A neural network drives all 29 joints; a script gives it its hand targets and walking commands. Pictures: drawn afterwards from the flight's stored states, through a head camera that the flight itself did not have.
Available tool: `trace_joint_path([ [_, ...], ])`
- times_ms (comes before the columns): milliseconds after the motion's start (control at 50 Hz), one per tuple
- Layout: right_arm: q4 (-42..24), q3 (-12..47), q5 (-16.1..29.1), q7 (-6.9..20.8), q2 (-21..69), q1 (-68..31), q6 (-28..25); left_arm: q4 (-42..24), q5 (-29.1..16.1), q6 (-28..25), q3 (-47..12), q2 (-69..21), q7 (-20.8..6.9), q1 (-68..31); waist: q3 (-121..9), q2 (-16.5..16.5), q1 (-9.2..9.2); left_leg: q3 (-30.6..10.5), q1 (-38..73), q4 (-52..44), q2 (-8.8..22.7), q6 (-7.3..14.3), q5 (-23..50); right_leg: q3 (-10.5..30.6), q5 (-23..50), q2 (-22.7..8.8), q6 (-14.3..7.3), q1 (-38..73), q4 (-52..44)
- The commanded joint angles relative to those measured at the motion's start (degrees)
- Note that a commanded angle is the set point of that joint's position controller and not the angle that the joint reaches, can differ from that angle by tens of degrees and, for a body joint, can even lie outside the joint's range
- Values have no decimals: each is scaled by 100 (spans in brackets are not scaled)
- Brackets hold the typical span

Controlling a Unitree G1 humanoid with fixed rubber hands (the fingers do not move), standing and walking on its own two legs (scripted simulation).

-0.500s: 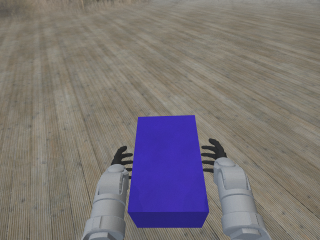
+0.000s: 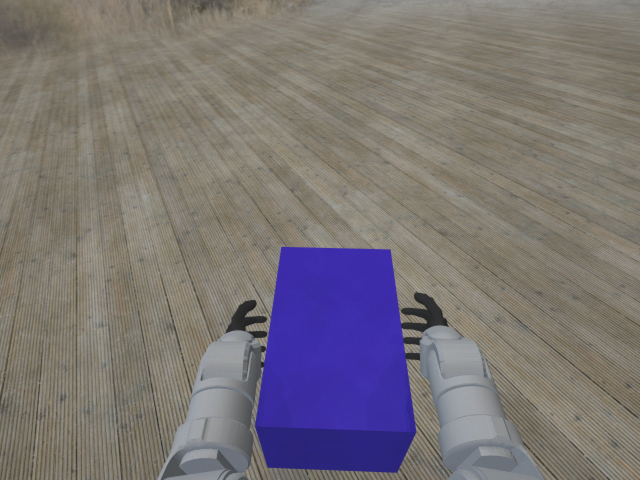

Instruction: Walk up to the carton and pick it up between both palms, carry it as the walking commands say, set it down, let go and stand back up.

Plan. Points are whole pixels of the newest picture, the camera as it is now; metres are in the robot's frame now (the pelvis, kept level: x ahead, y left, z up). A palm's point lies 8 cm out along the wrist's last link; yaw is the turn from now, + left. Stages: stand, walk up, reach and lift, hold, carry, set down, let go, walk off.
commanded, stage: hold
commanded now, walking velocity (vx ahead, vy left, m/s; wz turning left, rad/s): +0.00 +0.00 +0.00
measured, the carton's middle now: (334, 349) +0.35 +0.00 -0.04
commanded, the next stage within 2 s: carry in 0.56 s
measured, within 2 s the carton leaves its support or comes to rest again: neither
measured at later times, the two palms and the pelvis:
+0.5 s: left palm (237, 324) +0.32 +0.14 +0.06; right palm (433, 309) +0.33 -0.14 +0.07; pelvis +0.03 +0.00 +0.01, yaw +0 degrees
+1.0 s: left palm (162, 372) +0.25 +0.22 +0.06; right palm (373, 341) +0.27 -0.05 +0.08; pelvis -0.03 +0.08 -0.01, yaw +4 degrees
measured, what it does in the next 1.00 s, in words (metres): lifts its left foot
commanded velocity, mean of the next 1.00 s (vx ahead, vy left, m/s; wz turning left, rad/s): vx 0.00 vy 0.10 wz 0.29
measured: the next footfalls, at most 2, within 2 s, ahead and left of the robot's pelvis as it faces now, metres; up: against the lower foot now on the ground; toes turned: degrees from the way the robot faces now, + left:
right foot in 1.46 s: -0.05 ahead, -0.02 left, +0.00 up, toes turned +16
left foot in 1.70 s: -0.13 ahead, +0.36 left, +0.00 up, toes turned +20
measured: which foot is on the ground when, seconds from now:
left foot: down 0.00-1.00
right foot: down 0.00-0.98, up 1.00-1.00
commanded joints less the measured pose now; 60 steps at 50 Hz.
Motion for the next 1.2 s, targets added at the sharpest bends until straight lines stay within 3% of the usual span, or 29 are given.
trace_joint_path([
  [0,-627,3105,1852,2263,6562,-4844,-356,-932,-2094,-914,-2498,-6012,-2649,-5264,-2026,-939,126,106,-173,-617,-118,190,-761,167,-1077,276,65,410,-457],
  [40,-596,3164,1866,2254,6664,-4595,-284,-756,-1911,-866,-2316,-5907,-2639,-4637,-1741,-996,353,174,-189,-672,-159,206,-302,136,-658,271,125,416,-525],
  [80,-305,3020,1735,2270,6627,-3978,-188,-781,-1845,-772,-2311,-5887,-2621,-4377,-1993,-958,272,199,252,-648,-233,186,7,163,-341,277,110,323,-568],
  [120,-252,3006,1771,2244,6667,-3307,-65,-1044,-1801,-665,-2429,-5834,-2605,-3902,-2245,-523,312,258,345,-688,-289,130,711,208,634,288,99,695,-565],
  [180,-815,3467,2051,2182,6701,-2674,93,-1656,-1959,-502,-2824,-5936,-2571,-3142,-2709,-366,267,139,652,-669,-312,89,2305,285,2649,375,169,1290,-432],
  [200,-748,3436,2063,2212,6637,-2544,87,-1775,-1910,-479,-2918,-5931,-2535,-3185,-2902,-9,299,156,713,-691,-347,0,2461,278,2759,391,105,1344,-447],
  [220,-1016,3567,2100,2205,6666,-2453,96,-1846,-1996,-421,-3029,-6020,-2508,-2895,-2999,-240,270,127,897,-685,-331,-4,2813,257,3132,439,151,1476,-407],
  [260,-1435,3927,2266,2134,6648,-2175,113,-2359,-2053,-388,-3377,-5978,-2450,-2683,-3311,164,361,80,873,-658,-384,-77,3613,465,4056,393,134,1749,-415],
  [280,-1598,4125,2258,2140,6653,-2058,159,-2279,-2110,-364,-3451,-6012,-2433,-2408,-3411,-339,288,16,1089,-647,-369,-42,3771,408,4245,460,211,1643,-370],
  [300,-1857,4247,2323,2130,6699,-2096,171,-2439,-2056,-314,-3475,-5942,-2428,-2117,-3290,-143,387,43,1076,-679,-387,-87,4048,409,4275,474,236,1719,-406],
  [340,-1718,4174,2240,2110,6697,-1784,259,-2782,-2227,-256,-3647,-5839,-2405,-2534,-3104,-438,204,56,1036,-813,-387,-50,3478,355,3826,551,214,1667,-484],
  [440,-2106,4116,2182,2036,6503,-1769,240,-2961,-2083,-117,-3777,-5836,-2413,-2198,-2958,-60,129,83,827,-885,-468,-31,3195,357,3565,523,104,1854,-510],
  [480,-1904,3934,2026,2072,6335,-1937,278,-2411,-1922,-74,-3418,-5799,-2456,-2175,-2422,-137,221,133,628,-902,-468,9,2239,291,2640,473,79,1568,-619],
  [520,-1531,3686,1843,2094,6262,-1867,268,-2287,-1939,-125,-3365,-5751,-2510,-2476,-2236,-360,47,99,621,-896,-402,46,1840,246,1951,497,25,1308,-635],
  [540,-1837,3768,2101,2067,6146,-2846,241,-2474,-2244,-149,-3775,-5942,-2409,-3369,-1992,65,-72,59,-21,-302,725,-14,1054,178,1163,-815,54,12,3],
  [600,-2036,3994,2279,1989,6098,-2970,325,-2423,-2248,-51,-3689,-5781,-2260,-3317,-1147,-126,63,-73,-1260,-174,486,84,-1402,782,-1979,-1143,-95,-687,-728],
  [640,-2384,4243,2503,1917,6193,-3216,544,-3019,-2575,93,-3984,-5830,-2194,-3816,-1391,-1033,80,350,-1767,1280,128,-9,-1393,1492,-2612,-1712,-331,-708,-1172],
  [700,-3325,4862,3147,1774,6230,-3430,1136,-3952,-3149,682,-4449,-5959,-2005,-3767,-1217,-1101,15,455,-2019,2432,403,-21,-1292,1664,-1744,-2406,-693,-992,-1221],
  [780,-3540,5147,3682,1646,6107,-3100,2047,-4310,-3249,1553,-4536,-5956,-1715,-3323,-2023,-1087,1,627,-1578,825,277,127,-1024,282,27,-1557,-508,-505,-11],
  [840,-3594,5189,3865,1611,6109,-2806,2589,-4467,-3182,1976,-4419,-5765,-1566,-2881,-2448,-922,-7,635,-1266,19,140,180,-615,-18,1633,-1427,-336,-144,836],
  [860,-3702,5184,3929,1610,6187,-2885,2699,-4776,-3282,2036,-4436,-5718,-1544,-3040,-2614,-829,-2,394,-1134,-270,220,247,207,-26,2120,-1390,-183,-66,1151],
  [900,-4025,5153,3921,1597,6122,-2828,2830,-4920,-3370,2195,-4527,-5774,-1523,-2849,-2970,274,12,-630,-144,256,982,491,3485,-400,608,-904,197,-1134,2202],
  [920,-4087,5100,3913,1591,6061,-2674,2848,-4895,-3362,2286,-4576,-5780,-1517,-2726,-2665,1386,-50,-1613,234,232,1654,909,5257,-868,-1964,-309,439,-2446,2749],
  [940,-4329,5002,3895,1595,6088,-2788,2819,-5215,-3484,2294,-4821,-5874,-1525,-3104,-2327,1238,-71,-1607,-26,-15,1560,1133,4978,-836,-2564,-122,552,-2591,3052],
  [1000,-4633,4966,3936,1591,6292,-3281,2965,-5473,-3772,2446,-4915,-6211,-1600,-3921,-1701,626,-38,-1085,-605,-388,801,943,1963,-542,-1907,-273,433,-2664,3456],
  [1020,-4600,4935,4019,1609,6304,-3249,3067,-5378,-3713,2471,-4721,-6234,-1572,-3644,-1815,717,-38,-1057,-354,-377,795,902,1808,-530,-1688,-286,426,-2796,3569],
  [1080,-4563,4705,3916,1564,6307,-3301,3215,-5291,-3812,2674,-4707,-6344,-1522,-3813,-2142,346,-89,-1122,315,-268,780,852,3053,-707,-1655,-165,485,-2806,3326],
  [1100,-4391,4679,3820,1533,6257,-3045,3250,-5240,-3814,2705,-4615,-6225,-1542,-3730,-2322,99,-83,-1227,309,-390,724,760,2649,-658,-1666,-149,505,-2571,3211],
  [1180,-4250,4632,3802,1514,6301,-2917,3338,-5180,-3719,2814,-4539,-6126,-1482,-3585,-2405,452,-124,-1745,855,-410,737,663,4194,-603,-1763,71,489,-2606,2639],
])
